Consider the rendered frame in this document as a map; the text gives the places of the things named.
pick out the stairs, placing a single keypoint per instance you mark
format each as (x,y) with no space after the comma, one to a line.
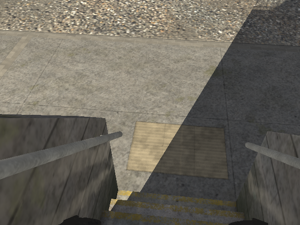
(143,208)

